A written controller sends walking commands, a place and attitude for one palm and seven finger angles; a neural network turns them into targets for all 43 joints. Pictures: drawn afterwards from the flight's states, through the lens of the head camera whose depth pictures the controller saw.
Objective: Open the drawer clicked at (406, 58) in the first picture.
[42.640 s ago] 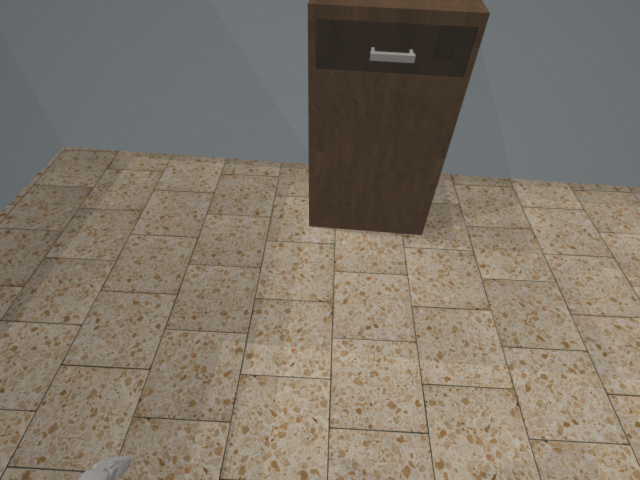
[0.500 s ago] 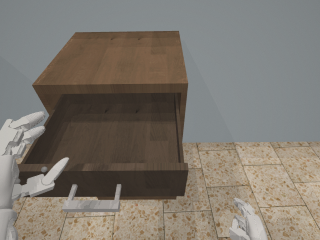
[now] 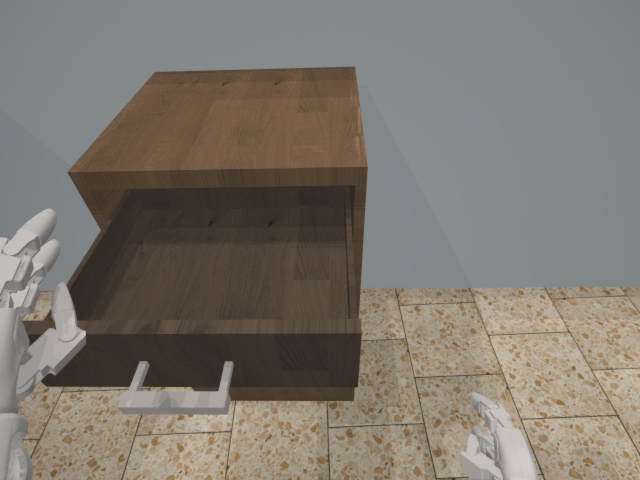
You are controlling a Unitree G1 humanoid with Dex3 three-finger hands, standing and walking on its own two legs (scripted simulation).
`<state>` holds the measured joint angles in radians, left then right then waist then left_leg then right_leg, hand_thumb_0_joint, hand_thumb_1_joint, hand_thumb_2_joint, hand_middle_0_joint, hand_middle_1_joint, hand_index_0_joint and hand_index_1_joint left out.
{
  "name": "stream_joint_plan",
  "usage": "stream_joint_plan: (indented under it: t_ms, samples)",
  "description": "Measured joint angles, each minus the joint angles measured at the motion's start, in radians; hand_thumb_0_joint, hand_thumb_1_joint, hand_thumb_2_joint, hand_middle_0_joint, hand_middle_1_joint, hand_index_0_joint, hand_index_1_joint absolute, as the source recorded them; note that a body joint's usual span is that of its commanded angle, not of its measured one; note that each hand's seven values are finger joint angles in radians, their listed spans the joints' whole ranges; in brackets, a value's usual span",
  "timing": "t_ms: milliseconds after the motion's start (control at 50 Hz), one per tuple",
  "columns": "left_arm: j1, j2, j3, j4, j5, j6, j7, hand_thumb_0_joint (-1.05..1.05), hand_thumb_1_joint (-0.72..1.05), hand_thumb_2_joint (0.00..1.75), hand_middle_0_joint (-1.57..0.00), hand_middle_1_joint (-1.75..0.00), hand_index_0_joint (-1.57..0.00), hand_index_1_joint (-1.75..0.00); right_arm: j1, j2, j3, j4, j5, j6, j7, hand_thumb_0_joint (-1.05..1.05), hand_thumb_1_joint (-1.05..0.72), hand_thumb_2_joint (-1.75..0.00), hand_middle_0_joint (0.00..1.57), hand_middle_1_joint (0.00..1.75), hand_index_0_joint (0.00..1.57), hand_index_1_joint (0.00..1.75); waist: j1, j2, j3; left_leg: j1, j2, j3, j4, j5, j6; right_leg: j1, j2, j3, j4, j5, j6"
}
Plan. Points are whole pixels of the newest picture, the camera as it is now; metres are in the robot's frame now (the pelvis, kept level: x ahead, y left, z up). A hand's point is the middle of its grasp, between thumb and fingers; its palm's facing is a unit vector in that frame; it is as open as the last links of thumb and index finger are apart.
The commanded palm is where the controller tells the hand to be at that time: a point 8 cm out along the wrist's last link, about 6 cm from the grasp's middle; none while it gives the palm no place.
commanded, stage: step back with the hand held close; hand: left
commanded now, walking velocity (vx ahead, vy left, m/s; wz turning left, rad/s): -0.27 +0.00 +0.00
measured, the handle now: (180, 386) +0.22 +0.21 +0.01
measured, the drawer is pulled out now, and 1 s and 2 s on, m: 0.29 0.29 0.29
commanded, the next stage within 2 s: stop stepping back and stand still in 1.34 s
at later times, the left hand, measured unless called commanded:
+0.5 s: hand (35, 372) +0.15 +0.26 +0.18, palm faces +0.36 -0.80 -0.48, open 7.4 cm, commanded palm +0.09 +0.31 +0.20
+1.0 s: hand out of the picture +0.11 +0.28 +0.18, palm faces +0.39 -0.82 -0.42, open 7.4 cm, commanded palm +0.03 +0.32 +0.20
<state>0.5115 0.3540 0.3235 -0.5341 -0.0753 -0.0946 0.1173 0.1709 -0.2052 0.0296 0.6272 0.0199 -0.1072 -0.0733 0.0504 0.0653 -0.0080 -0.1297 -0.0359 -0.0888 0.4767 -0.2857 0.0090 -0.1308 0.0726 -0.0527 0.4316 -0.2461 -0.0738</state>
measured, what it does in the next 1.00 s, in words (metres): shifts its weight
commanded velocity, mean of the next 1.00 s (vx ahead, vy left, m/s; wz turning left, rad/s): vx -0.31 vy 0.00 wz -0.04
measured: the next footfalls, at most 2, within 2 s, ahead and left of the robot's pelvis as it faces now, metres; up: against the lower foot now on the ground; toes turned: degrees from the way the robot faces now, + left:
right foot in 1.38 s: -0.24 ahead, -0.09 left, +0.00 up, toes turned +0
left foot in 1.78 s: -0.31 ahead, +0.12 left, +0.00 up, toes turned +3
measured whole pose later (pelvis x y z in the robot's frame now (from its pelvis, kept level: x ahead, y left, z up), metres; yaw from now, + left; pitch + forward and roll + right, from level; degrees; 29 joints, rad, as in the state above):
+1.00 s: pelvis -0.09 +0.04 -0.02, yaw +2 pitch +2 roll -2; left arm 0.58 0.43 0.42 -0.70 -0.03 -0.20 0.16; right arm 0.22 -0.22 0.00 0.60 0.00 -0.04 -0.06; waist -0.04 -0.05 -0.01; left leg -0.44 -0.03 -0.01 0.66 -0.24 0.05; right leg -0.46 0.02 -0.08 0.61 -0.23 -0.02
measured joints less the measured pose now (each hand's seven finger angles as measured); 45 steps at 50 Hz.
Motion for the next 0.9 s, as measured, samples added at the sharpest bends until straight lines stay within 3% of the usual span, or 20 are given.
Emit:
stream_joint_plan:
  t_ms: [60, 180, 280, 420, 740, 900]
  samples:
    - [0.002, 0.003, 0.028, 0.009, 0.005, -0.032, -0.001, 0.01, 0.88, 0.9, -0.22, -0.3, -0.21, -0.31, 0.005, -0.011, -0.006, -0.014, 0.002, 0.017, 0.007, 0.02, -0.9, -0.89, 0.2, 0.3, 0.2, 0.3, -0.025, 0.01, -0.013, -0.063, 0.006, -0.02, 0.044, -0.008, 0.003, -0.034, 0.008, -0.024, -0.009, 0.01, -0.005]
    - [0.07, 0.01, 0.026, -0.042, 0.011, -0.066, -0.002, 0.01, 0.89, 0.9, -0.21, -0.3, -0.21, -0.31, 0.017, -0.034, -0.032, -0.018, 0.005, 0.055, 0.004, 0.01, -0.9, -0.89, 0.2, 0.3, 0.2, 0.3, -0.061, -0.008, -0.012, -0.141, 0.004, 0.004, 0.08, -0.019, 0.007, -0.11, -0.007, -0.048, 0.037, -0.005, 0.0]
    - [0.145, 0.04, 0.046, -0.085, 0.013, -0.06, 0.003, 0.01, 0.88, 0.9, -0.22, -0.3, -0.21, -0.31, 0.026, -0.032, -0.046, -0.029, 0.002, 0.085, -0.006, 0.02, -0.9, -0.89, 0.2, 0.3, 0.2, 0.3, -0.062, -0.042, -0.012, -0.15, -0.015, 0.026, 0.055, 0.005, 0.02, -0.143, -0.029, -0.028, 0.058, -0.006, 0.017]
    - [0.129, 0.076, 0.079, -0.116, 0.007, -0.06, 0.011, 0.01, 0.88, 0.9, -0.22, -0.3, -0.21, -0.31, 0.002, -0.018, -0.043, -0.056, 0.002, 0.087, -0.006, 0.02, -0.9, -0.89, 0.2, 0.3, 0.2, 0.3, -0.063, -0.055, -0.013, -0.188, -0.022, 0.036, 0.07, 0.023, 0.03, -0.181, -0.037, -0.021, 0.072, 0.015, 0.026]
    - [0.091, 0.045, 0.088, -0.129, 0.043, -0.081, 0.024, 0.01, 0.88, 0.9, -0.22, -0.3, -0.21, -0.31, 0.033, -0.001, -0.002, -0.099, -0.013, 0.045, 0.007, 0.01, -0.9, -0.89, 0.2, 0.3, 0.2, 0.3, -0.042, -0.077, -0.032, -0.282, -0.02, 0.057, 0.152, 0.037, 0.042, -0.273, -0.039, -0.012, 0.144, 0.041, 0.041]
    - [0.036, 0.04, 0.062, -0.141, 0.039, -0.108, 0.038, 0.01, 0.88, 0.9, -0.22, -0.3, -0.21, -0.31, 0.053, -0.015, -0.015, -0.037, -0.016, 0.045, 0.017, 0.01, -0.9, -0.89, 0.21, 0.3, 0.2, 0.3, -0.067, -0.083, -0.026, -0.338, 0.002, 0.054, 0.254, -0.09, 0.015, -0.292, -0.04, -0.039, 0.124, 0.071, 0.028]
